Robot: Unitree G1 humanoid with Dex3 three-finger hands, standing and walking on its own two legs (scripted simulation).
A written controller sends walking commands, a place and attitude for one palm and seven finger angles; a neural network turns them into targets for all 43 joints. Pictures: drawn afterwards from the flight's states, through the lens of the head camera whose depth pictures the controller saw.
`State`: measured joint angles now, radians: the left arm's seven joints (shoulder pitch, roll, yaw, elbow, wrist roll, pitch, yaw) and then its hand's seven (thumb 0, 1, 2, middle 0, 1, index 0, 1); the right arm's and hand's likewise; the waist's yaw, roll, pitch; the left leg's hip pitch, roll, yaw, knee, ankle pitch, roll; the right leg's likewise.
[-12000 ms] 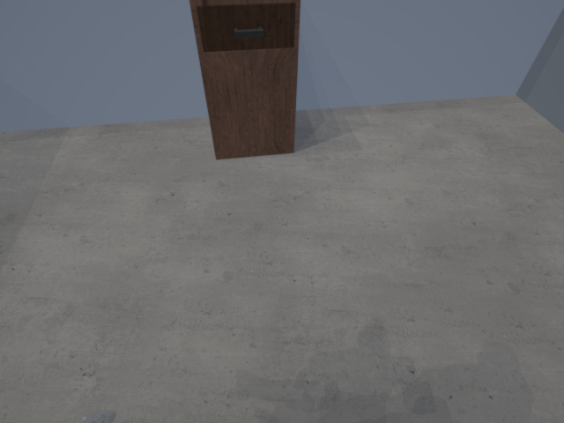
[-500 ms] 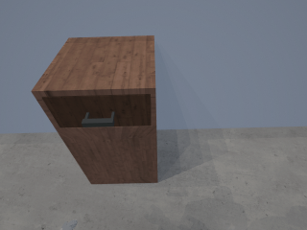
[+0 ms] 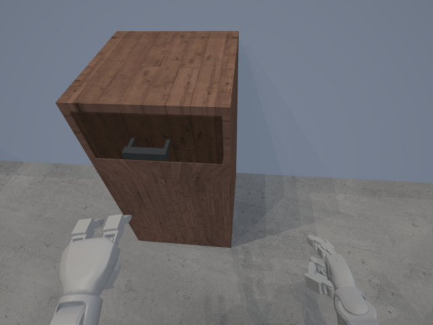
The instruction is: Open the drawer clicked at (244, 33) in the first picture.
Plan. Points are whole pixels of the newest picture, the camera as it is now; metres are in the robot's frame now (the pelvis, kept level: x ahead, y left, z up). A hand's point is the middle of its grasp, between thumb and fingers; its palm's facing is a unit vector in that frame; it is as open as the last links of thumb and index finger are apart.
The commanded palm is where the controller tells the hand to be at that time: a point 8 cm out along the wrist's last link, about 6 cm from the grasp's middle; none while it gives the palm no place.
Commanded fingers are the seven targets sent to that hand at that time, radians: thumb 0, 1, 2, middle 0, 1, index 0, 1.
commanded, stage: raise the hand with hooked fingers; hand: left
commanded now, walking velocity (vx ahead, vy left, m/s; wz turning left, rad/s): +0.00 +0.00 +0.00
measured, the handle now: (147, 147) +0.54 +0.28 -0.03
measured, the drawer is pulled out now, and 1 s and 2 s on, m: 0.00 0.00 0.00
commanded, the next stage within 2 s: move the hooked fingers above the handle in 1.24 s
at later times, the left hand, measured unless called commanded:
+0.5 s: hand (112, 210) +0.28 +0.24 +0.06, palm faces +0.06 -0.10 -0.99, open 12.9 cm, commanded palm +0.26 +0.25 +0.12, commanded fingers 0.00 -0.48 0.31 -0.30 -1.18 -0.30 -1.18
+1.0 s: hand (99, 175) +0.33 +0.27 +0.11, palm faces -0.01 -0.09 -1.00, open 13.9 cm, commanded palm +0.30 +0.27 +0.17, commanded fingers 0.00 -0.50 0.30 -0.30 -1.20 -0.30 -1.20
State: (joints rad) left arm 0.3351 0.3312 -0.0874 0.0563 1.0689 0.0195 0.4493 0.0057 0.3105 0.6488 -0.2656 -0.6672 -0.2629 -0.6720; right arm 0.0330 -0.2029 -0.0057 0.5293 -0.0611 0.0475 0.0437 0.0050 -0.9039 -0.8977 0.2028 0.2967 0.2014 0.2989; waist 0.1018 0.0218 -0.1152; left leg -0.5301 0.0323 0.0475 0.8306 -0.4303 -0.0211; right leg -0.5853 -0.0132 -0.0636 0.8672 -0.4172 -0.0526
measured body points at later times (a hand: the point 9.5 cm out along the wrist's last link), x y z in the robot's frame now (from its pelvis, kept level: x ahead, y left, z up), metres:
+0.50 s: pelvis +0.02 +0.02 +0.03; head +0.04 -0.02 +0.48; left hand +0.28 +0.25 +0.12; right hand +0.20 -0.24 -0.08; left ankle -0.01 +0.14 -0.70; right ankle +0.01 -0.08 -0.70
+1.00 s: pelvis +0.02 +0.04 +0.04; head +0.03 +0.00 +0.49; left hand +0.32 +0.27 +0.16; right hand +0.21 -0.18 -0.07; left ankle -0.01 +0.14 -0.70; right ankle +0.01 -0.08 -0.70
